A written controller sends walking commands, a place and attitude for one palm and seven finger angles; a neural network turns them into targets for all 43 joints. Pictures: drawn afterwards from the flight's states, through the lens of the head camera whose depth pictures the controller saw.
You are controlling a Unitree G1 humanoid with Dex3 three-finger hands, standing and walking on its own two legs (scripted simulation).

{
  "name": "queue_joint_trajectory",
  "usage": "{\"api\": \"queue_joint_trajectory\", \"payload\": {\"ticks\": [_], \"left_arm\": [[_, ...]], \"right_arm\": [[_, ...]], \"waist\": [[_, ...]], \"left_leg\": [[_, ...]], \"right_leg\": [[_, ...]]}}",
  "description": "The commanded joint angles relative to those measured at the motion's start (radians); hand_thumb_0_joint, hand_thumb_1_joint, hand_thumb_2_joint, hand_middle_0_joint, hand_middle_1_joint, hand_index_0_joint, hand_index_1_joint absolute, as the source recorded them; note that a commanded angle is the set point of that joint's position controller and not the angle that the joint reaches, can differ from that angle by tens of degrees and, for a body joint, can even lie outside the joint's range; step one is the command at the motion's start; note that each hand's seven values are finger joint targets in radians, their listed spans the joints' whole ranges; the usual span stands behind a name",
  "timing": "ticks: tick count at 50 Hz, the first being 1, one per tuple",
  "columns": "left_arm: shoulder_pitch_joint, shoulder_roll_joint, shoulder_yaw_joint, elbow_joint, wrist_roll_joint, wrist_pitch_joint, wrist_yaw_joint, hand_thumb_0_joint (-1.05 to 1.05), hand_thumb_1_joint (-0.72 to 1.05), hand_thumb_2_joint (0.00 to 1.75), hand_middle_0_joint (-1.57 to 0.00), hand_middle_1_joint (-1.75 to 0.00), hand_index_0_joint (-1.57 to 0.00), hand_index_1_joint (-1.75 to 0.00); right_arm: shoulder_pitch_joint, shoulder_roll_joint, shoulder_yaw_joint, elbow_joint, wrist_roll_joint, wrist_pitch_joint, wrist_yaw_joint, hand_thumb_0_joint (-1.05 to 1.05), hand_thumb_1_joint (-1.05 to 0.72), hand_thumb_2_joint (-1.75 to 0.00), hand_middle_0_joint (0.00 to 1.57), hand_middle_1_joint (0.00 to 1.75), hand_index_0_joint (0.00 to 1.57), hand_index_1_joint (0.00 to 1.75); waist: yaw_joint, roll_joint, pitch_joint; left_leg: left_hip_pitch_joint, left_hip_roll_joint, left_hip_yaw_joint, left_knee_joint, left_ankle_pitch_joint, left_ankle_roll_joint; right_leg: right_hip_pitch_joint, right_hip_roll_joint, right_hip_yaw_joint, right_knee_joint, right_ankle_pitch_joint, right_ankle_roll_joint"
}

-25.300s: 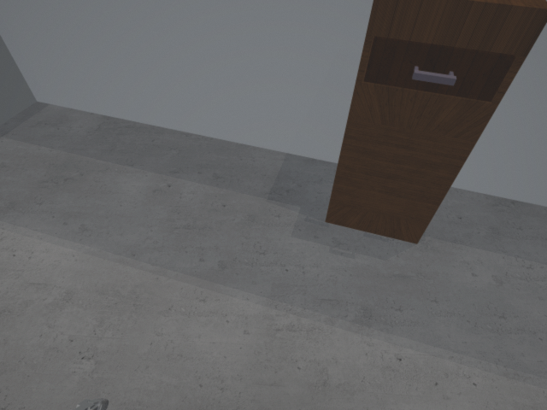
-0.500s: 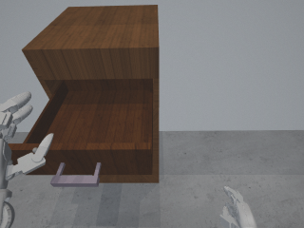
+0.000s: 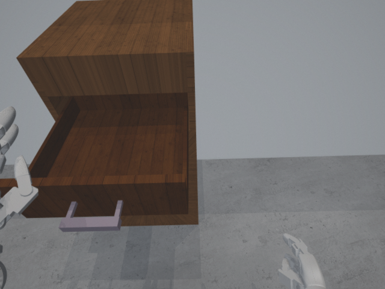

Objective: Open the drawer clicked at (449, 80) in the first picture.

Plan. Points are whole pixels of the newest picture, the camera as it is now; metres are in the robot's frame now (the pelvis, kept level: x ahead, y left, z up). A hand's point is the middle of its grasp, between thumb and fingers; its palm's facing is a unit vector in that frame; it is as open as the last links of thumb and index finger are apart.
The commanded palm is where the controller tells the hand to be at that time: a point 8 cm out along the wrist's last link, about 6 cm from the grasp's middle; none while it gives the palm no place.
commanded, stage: step back with the hand held close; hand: left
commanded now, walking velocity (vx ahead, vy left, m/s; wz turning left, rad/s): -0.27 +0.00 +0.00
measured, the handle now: (93, 214) +0.25 +0.24 +0.02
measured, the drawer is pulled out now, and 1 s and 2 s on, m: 0.30 0.30 0.30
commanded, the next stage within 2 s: stop stepping back and stand still in 1.20 s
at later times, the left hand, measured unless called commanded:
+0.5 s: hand (2, 231) +0.14 +0.26 +0.19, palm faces +0.39 -0.76 -0.52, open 7.4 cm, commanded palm +0.07 +0.30 +0.21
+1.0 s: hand out of the picture +0.09 +0.23 +0.20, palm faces +0.35 -0.80 -0.48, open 7.4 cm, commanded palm +0.01 +0.30 +0.21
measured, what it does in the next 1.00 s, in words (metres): walks backwards: right foot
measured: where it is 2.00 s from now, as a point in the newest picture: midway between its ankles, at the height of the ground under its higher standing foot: outside the picture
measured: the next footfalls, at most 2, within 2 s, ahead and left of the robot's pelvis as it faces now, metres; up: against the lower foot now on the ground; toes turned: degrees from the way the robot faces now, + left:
right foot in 0.88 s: -0.08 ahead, -0.10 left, +0.00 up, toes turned -1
left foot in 1.08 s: -0.08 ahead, +0.13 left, +0.00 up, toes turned +1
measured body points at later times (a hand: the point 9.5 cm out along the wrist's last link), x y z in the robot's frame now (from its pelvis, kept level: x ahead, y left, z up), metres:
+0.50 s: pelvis -0.06 +0.03 -0.02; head -0.02 +0.03 +0.43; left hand +0.11 +0.30 +0.22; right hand +0.12 -0.21 -0.09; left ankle +0.01 +0.12 -0.74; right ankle +0.01 -0.10 -0.74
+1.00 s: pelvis -0.12 +0.02 -0.01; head -0.08 +0.03 +0.43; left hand +0.06 +0.28 +0.23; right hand +0.05 -0.21 -0.10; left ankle -0.07 +0.12 -0.72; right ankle -0.12 -0.10 -0.74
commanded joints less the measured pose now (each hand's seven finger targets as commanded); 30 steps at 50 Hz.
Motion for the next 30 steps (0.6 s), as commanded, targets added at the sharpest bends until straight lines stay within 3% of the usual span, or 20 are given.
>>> {"api": "queue_joint_trajectory", "payload": {"ticks": [1, 4, 6, 10, 16, 19, 20, 22, 24, 25, 27, 30], "left_arm": [[0.025, 0.193, 0.115, -0.24, 0.002, -0.075, 0.02, 0.0, 0.9, 0.9, -0.2, -0.3, -0.2, -0.3], [0.082, 0.212, 0.145, -0.274, -0.001, -0.076, 0.03, 0.0, 0.9, 0.9, -0.2, -0.3, -0.2, -0.3], [0.112, 0.233, 0.172, -0.303, -0.001, -0.08, 0.036, 0.0, 0.9, 0.9, -0.2, -0.3, -0.2, -0.3], [0.152, 0.251, 0.201, -0.346, -0.002, -0.086, 0.046, 0.0, 0.9, 0.9, -0.2, -0.3, -0.2, -0.3], [0.163, 0.242, 0.215, -0.352, 0.006, -0.098, 0.062, 0.0, 0.9, 0.9, -0.2, -0.3, -0.2, -0.3], [0.138, 0.228, 0.205, -0.36, 0.013, -0.113, 0.068, 0.0, 0.9, 0.9, -0.2, -0.3, -0.2, -0.3], [0.116, 0.247, 0.22, -0.38, 0.017, -0.117, 0.073, 0.0, 0.9, 0.9, -0.2, -0.3, -0.2, -0.3], [0.11, 0.227, 0.21, -0.355, 0.021, -0.124, 0.078, 0.0, 0.9, 0.9, -0.2, -0.3, -0.2, -0.3], [0.079, 0.22, 0.199, -0.359, 0.025, -0.132, 0.081, 0.0, 0.9, 0.9, -0.2, -0.3, -0.2, -0.3], [0.066, 0.243, 0.216, -0.361, 0.027, -0.132, 0.087, 0.0, 0.9, 0.9, -0.2, -0.3, -0.2, -0.3], [0.052, 0.214, 0.183, -0.355, 0.028, -0.137, 0.092, 0.0, 0.9, 0.9, -0.2, -0.3, -0.2, -0.3], [0.024, 0.234, 0.185, -0.361, 0.029, -0.138, 0.106, 0.0, 0.9, 0.9, -0.2, -0.3, -0.2, -0.3]], "right_arm": [[-0.11, -0.107, -0.066, -0.174, 0.004, -0.034, -0.013, 0.0, -0.9, -0.9, 0.2, 0.3, 0.2, 0.3], [-0.099, -0.111, -0.082, -0.193, 0.01, -0.02, -0.014, 0.0, -0.9, -0.9, 0.2, 0.3, 0.2, 0.3], [-0.096, -0.112, -0.088, -0.201, 0.01, -0.018, -0.016, 0.0, -0.9, -0.9, 0.2, 0.3, 0.2, 0.3], [-0.094, -0.114, -0.098, -0.215, 0.012, -0.017, -0.015, 0.0, -0.9, -0.9, 0.2, 0.3, 0.2, 0.3], [-0.071, -0.117, -0.098, -0.22, 0.011, -0.038, -0.016, 0.0, -0.9, -0.9, 0.2, 0.3, 0.2, 0.3], [-0.062, -0.122, -0.095, -0.221, 0.011, -0.057, -0.014, 0.0, -0.9, -0.9, 0.2, 0.3, 0.2, 0.3], [-0.062, -0.125, -0.096, -0.219, 0.008, -0.064, -0.017, 0.0, -0.9, -0.9, 0.2, 0.3, 0.2, 0.3], [-0.048, -0.119, -0.091, -0.216, 0.008, -0.076, -0.018, 0.0, -0.9, -0.9, 0.2, 0.3, 0.2, 0.3], [-0.041, -0.122, -0.09, -0.214, 0.008, -0.086, -0.017, 0.0, -0.9, -0.9, 0.2, 0.3, 0.2, 0.3], [-0.039, -0.125, -0.092, -0.206, 0.004, -0.087, -0.02, 0.0, -0.9, -0.9, 0.2, 0.3, 0.2, 0.3], [-0.028, -0.121, -0.088, -0.196, 0.006, -0.091, -0.02, 0.0, -0.9, -0.9, 0.2, 0.3, 0.2, 0.3], [-0.028, -0.125, -0.086, -0.177, 0.004, -0.09, -0.027, 0.0, -0.9, -0.9, 0.2, 0.3, 0.2, 0.3]], "waist": [[-0.028, -0.052, -0.125], [-0.03, -0.059, -0.181], [-0.027, -0.032, -0.212], [-0.026, -0.004, -0.224], [-0.033, -0.001, -0.179], [-0.041, 0.033, -0.148], [-0.039, 0.038, -0.148], [-0.046, 0.012, -0.125], [-0.051, -0.011, -0.111], [-0.053, -0.03, -0.111], [-0.06, -0.046, -0.101], [-0.063, -0.068, -0.095]], "left_leg": [[0.047, -0.002, -0.021, 0.015, 0.162, 0.031], [0.022, 0.021, -0.024, 0.014, 0.268, 0.031], [0.011, 0.034, -0.039, 0.01, 0.334, 0.029], [-0.036, 0.05, -0.054, 0.008, 0.335, 0.031], [-0.203, 0.085, -0.096, -0.043, 0.122, 0.049], [-0.297, 0.095, -0.108, -0.066, -0.08, 0.06], [-0.314, 0.093, -0.112, -0.074, -0.123, 0.063], [-0.358, 0.089, -0.113, -0.069, -0.213, 0.065], [-0.344, 0.072, -0.106, -0.032, -0.267, 0.059], [-0.309, 0.059, -0.097, -0.008, -0.267, 0.053], [-0.231, 0.034, -0.085, 0.073, -0.265, 0.038], [-0.112, 0.013, -0.076, 0.156, -0.242, 0.021]], "right_leg": [[-0.114, -0.131, 0.117, -0.064, 0.162, 0.003], [-0.072, -0.121, 0.097, 0.007, 0.242, 0.017], [-0.049, -0.112, 0.084, 0.054, 0.278, 0.018], [-0.052, -0.099, 0.077, 0.108, 0.264, 0.021], [-0.042, -0.082, 0.081, 0.18, 0.123, 0.024], [-0.044, -0.083, 0.093, 0.209, 0.035, 0.019], [-0.039, -0.081, 0.101, 0.21, 0.024, 0.018], [-0.054, -0.089, 0.115, 0.202, -0.027, 0.016], [-0.111, -0.103, 0.141, 0.159, -0.107, 0.008], [-0.156, -0.113, 0.164, 0.119, -0.147, 0.001], [-0.263, -0.145, 0.185, 0.06, -0.228, -0.016], [-0.413, -0.174, 0.194, 0.006, -0.317, -0.037]]}}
